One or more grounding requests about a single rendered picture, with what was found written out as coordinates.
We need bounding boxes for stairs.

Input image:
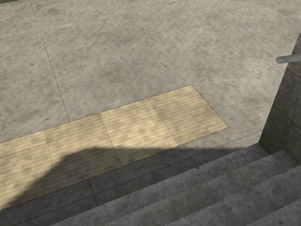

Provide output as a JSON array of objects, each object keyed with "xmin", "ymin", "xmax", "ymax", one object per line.
[{"xmin": 49, "ymin": 142, "xmax": 301, "ymax": 226}]

